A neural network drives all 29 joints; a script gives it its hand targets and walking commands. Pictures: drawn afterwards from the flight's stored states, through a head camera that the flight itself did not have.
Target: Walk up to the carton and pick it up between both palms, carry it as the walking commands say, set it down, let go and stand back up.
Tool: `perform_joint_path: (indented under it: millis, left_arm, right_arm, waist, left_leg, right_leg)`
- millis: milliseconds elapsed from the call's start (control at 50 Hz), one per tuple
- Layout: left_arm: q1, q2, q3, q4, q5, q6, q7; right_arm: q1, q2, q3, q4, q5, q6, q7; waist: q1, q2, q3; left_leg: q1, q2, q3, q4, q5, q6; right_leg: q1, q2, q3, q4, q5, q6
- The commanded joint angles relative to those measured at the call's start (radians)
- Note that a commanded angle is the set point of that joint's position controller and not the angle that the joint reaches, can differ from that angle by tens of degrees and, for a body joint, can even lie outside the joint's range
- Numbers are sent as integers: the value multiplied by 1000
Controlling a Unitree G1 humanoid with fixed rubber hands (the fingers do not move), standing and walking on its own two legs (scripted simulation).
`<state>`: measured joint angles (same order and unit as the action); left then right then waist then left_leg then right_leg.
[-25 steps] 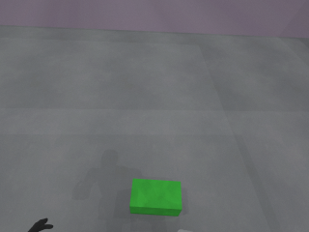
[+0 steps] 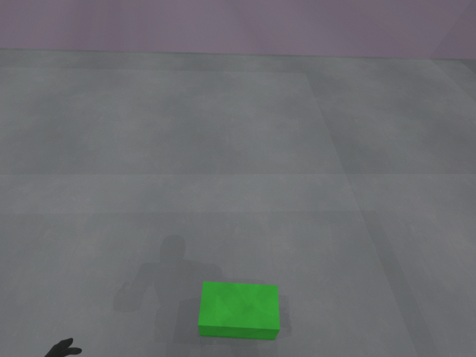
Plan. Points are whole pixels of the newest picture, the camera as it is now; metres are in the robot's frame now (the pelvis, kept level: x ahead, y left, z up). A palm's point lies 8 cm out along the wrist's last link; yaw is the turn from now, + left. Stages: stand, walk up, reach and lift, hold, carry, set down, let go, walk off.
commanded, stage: walk up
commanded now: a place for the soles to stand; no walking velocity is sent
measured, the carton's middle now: (238, 310) +0.41 -0.02 -0.67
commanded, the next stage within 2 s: none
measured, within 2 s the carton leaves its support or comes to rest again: neither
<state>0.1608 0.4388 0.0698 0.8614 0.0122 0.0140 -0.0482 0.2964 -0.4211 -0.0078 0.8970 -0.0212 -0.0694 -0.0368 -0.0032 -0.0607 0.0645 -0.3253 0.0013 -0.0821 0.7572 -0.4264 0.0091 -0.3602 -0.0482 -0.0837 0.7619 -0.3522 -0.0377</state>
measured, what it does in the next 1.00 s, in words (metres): walks backwards: left foot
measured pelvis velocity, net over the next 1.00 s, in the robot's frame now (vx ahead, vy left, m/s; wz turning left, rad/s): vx -0.09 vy -0.06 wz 0.00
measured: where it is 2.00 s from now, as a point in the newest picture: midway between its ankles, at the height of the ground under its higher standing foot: outside the picture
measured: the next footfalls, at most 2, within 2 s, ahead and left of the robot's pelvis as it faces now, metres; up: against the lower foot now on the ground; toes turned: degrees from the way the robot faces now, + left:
left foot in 0.78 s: +0.01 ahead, +0.12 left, +0.00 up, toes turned -2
left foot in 1.28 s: -0.02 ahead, +0.12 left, +0.00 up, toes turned +0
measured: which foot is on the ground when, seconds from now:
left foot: down 0.00-0.30, up 0.32-0.76, down 0.78-0.96, up 0.98-1.00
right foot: down 0.00-1.00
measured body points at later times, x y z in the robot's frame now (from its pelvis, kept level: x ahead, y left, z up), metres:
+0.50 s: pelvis -0.05 -0.06 +0.01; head +0.01 -0.07 +0.45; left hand +0.08 +0.26 -0.09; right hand -0.01 -0.40 -0.11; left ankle -0.06 +0.14 -0.64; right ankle +0.01 -0.12 -0.71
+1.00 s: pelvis -0.09 -0.06 -0.01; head -0.09 -0.05 +0.44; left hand +0.01 +0.27 -0.11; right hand -0.03 -0.39 -0.11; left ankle -0.04 +0.12 -0.70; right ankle -0.06 -0.14 -0.71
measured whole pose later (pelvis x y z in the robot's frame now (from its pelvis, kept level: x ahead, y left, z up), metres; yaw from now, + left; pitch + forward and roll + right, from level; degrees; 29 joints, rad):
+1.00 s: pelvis -0.09 -0.06 -0.01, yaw +0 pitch -4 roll +2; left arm 0.20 0.43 0.10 0.85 0.02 0.04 -0.06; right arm 0.29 -0.42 -0.01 0.90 -0.04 -0.04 -0.06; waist 0.00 -0.06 0.06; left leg -0.39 0.03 -0.07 0.82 -0.42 0.02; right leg -0.35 -0.01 -0.06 0.80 -0.41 -0.05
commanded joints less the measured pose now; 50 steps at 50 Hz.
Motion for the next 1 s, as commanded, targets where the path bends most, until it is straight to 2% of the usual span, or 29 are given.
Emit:
perform_joint_path:
  millis: [0,20,40,80,180,200,220,240,260,280,320,360,420,440,480,520,640,680,700,720,740,780,800,860,880,900,920,940,980]
  left_arm:
    - [-122,155,36,-147,6,24,-3]
    - [-142,144,48,-173,4,35,9]
    - [-169,161,52,-198,6,43,14]
    - [-95,183,65,-188,-12,54,1]
    - [15,182,76,-160,-8,45,-4]
    - [50,168,82,-140,-4,44,-4]
    - [93,185,91,-138,11,37,3]
    - [122,279,104,-154,27,20,8]
    - [45,283,83,-175,14,17,7]
    - [37,264,86,-164,11,23,6]
    - [-47,222,81,-182,6,31,12]
    - [4,237,85,-184,12,28,19]
    - [0,227,80,-187,21,25,18]
    - [32,206,87,-169,22,23,21]
    - [58,232,92,-173,27,22,17]
    - [55,224,89,-167,30,19,11]
    - [-71,234,80,-173,17,30,-3]
    - [-91,174,54,-186,13,37,-6]
    - [-115,145,56,-210,19,44,-3]
    - [-115,128,66,-196,8,51,-2]
    - [-100,183,74,-180,6,51,-1]
    - [16,211,95,-128,-2,34,-17]
    - [15,197,96,-125,1,39,-22]
    - [145,163,85,-53,-15,16,-17]
    - [138,163,85,-58,6,7,-15]
    - [136,192,77,-64,30,-6,-6]
    - [62,249,70,-102,36,-19,7]
    - [28,272,74,-107,28,-23,11]
    - [-25,264,84,-103,23,-36,21]
  right_arm:
    - [189,-297,-108,11,8,-22,-44]
    - [207,-379,-119,-21,9,-12,-63]
    - [184,-390,-124,-22,17,-15,-73]
    - [130,-394,-128,-45,13,-19,-87]
    - [-26,-341,-105,-93,8,5,-81]
    - [-55,-338,-106,-101,6,12,-75]
    - [26,-281,-83,-91,17,21,-74]
    - [48,-217,-66,-108,24,20,-69]
    - [6,-214,-67,-111,27,30,-85]
    - [2,-221,-73,-99,43,31,-88]
    - [22,-268,-82,-73,39,47,-77]
    - [46,-253,-75,-73,36,52,-59]
    - [28,-243,-70,-58,31,37,-54]
    - [34,-243,-67,-44,23,37,-50]
    - [36,-242,-66,-38,16,29,-49]
    - [43,-226,-60,-37,6,23,-41]
    - [146,-211,-74,11,13,8,-33]
    - [213,-227,-89,35,-5,4,-30]
    - [268,-290,-115,30,-11,6,-35]
    - [203,-353,-126,2,-30,3,-39]
    - [28,-377,-116,-57,-42,-2,-44]
    - [-48,-340,-101,-82,-30,-12,-56]
    - [-107,-363,-103,-91,-33,-11,-53]
    - [-166,-301,-89,-73,-43,10,-20]
    - [-95,-273,-86,-76,-45,16,-18]
    - [-19,-216,-73,-83,-22,23,-20]
    - [-35,-177,-63,-89,-9,19,-25]
    - [-31,-212,-78,-86,-7,14,-21]
    - [11,-242,-94,-46,1,26,-4]
  waist:
    - [-79,103,33]
    - [-71,262,2]
    - [-60,236,19]
    - [-30,243,-20]
    - [29,207,-24]
    - [53,173,-45]
    - [80,54,-96]
    - [86,-198,-127]
    - [58,-155,-123]
    - [67,-112,-143]
    - [33,-61,-29]
    - [58,-50,-35]
    - [67,-76,-57]
    - [83,-59,-59]
    - [95,-124,-114]
    - [85,-68,-110]
    - [2,-82,-98]
    - [-59,-14,-96]
    - [-96,171,-24]
    - [-94,386,34]
    - [-41,218,119]
    - [42,131,49]
    - [53,199,27]
    - [108,189,-36]
    - [83,96,-30]
    - [63,-97,-5]
    - [43,-161,86]
    - [32,-66,127]
    - [6,11,110]
  left_leg:
    - [120,134,-81,-172,467,82]
    - [96,322,-423,-242,773,193]
    - [55,431,-530,-275,887,292]
    - [38,377,-390,-203,915,318]
    - [-68,251,-201,-101,725,187]
    - [-116,188,-128,-52,639,160]
    - [-115,131,-55,129,534,99]
    - [-302,-16,22,348,150,35]
    - [-320,-67,14,468,-247,31]
    - [-265,-21,-20,502,-213,28]
    - [-226,-22,-8,506,-80,34]
    - [-242,-26,15,470,-34,15]
    - [-257,-15,37,318,-23,-4]
    - [-312,-10,29,256,-16,-13]
    - [-267,-12,80,185,-63,-14]
    - [-217,5,122,145,-61,-3]
    - [60,-1,183,-59,79,26]
    - [175,25,94,-83,59,64]
    - [128,132,-104,-250,-173,117]
    - [-67,304,-486,-488,-405,192]
    - [-253,344,-553,-529,-401,237]
    - [-235,274,-421,-463,-221,221]
    - [-329,313,-437,-472,-225,251]
    - [-291,121,-107,-216,-203,124]
    - [-322,83,-76,-97,-180,105]
    - [-413,9,5,146,-152,53]
    - [-401,-8,11,260,-119,45]
    - [-349,34,-14,261,-54,39]
    - [-312,26,-52,286,75,29]
  right_leg:
    - [-193,-41,74,76,223,-19]
    - [-266,53,91,243,69,18]
    - [-270,51,199,378,-263,17]
    - [-209,-1,203,472,-234,22]
    - [17,-8,99,48,-137,0]
    - [140,23,49,-92,-53,1]
    - [223,-10,159,-251,78,-7]
    - [312,-231,457,-313,362,-77]
    - [223,-346,500,-293,644,-213]
    - [220,-304,388,-276,675,-219]
    - [46,-220,311,-317,331,-134]
    - [102,-197,335,-331,206,-98]
    - [170,-172,309,-395,-48,-124]
    - [268,-160,332,-398,-64,-80]
    - [290,-161,309,-391,-60,-132]
    - [249,-193,311,-417,-87,-153]
    - [-16,-192,250,-406,-262,-139]
    - [-209,-165,201,-310,-387,-78]
    - [-279,-77,127,-179,-429,-19]
    - [-270,14,112,150,-303,-6]
    - [-191,45,240,274,-184,2]
    - [-61,29,192,326,-76,14]
    - [-5,6,186,372,-51,27]
    - [215,29,84,-92,-188,16]
    - [240,28,143,-207,-253,17]
    - [237,-123,467,-411,-478,-31]
    - [68,-228,630,-557,-562,-54]
    - [-5,-278,615,-595,-604,-97]
    - [-22,-213,532,-572,-477,-38]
